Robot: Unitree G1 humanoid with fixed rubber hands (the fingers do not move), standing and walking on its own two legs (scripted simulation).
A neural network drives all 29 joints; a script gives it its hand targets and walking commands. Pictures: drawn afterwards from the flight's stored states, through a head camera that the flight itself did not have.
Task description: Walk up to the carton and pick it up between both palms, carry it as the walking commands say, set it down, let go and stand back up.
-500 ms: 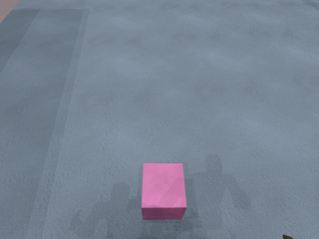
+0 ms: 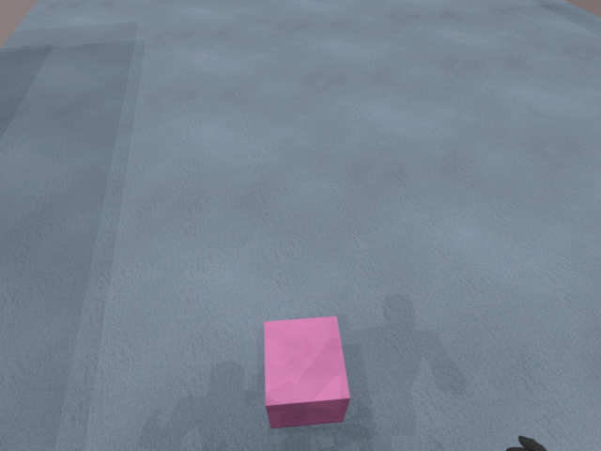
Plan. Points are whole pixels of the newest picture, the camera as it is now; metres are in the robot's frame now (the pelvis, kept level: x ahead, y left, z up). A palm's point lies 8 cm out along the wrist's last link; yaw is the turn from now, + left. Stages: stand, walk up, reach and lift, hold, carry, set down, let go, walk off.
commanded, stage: walk up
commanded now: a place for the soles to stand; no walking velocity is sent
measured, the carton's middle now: (303, 372) +0.48 +0.00 -0.64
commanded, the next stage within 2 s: none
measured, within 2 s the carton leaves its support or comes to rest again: neither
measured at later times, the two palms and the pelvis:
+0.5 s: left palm out of the picture +0.12 +0.32 -0.08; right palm out of the picture +0.09 -0.33 -0.09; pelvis +0.01 +0.00 +0.01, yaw -2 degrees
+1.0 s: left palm out of the picture +0.14 +0.32 -0.09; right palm out of the picture +0.10 -0.33 -0.09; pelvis +0.02 +0.00 +0.01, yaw -4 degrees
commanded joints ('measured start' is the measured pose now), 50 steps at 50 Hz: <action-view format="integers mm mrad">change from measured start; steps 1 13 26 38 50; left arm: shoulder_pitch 11 -11 -44 -87 -17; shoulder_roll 186 180 181 196 222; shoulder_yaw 49 44 36 34 44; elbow -29 -25 -41 -61 -45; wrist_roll -6 -2 -4 1 5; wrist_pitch -12 -6 3 2 -5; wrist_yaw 3 7 4 17 11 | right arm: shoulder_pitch -45 -35 -30 -32 -67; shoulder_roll -236 -243 -234 -189 -184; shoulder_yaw -49 -50 -53 -55 -51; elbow -49 -20 -22 -4 -37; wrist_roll -6 -7 3 3 5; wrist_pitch -9 -8 -5 6 10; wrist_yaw -9 -1 -3 0 -1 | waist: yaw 16 -3 -11 -35 -11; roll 12 45 14 -83 -21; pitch -105 -103 -126 -58 -74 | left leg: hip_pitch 74 156 215 181 172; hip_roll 140 180 136 38 19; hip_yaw -175 -176 -147 -121 -108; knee -176 -243 -218 -185 -130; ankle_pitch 47 63 102 29 35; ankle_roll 94 114 86 42 42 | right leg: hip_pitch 12 -21 -40 -92 -32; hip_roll -50 -28 -28 -68 -121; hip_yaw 49 44 83 214 305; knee -125 -107 -119 -239 -262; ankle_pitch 206 241 323 270 346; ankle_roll -89 -70 -85 -123 -167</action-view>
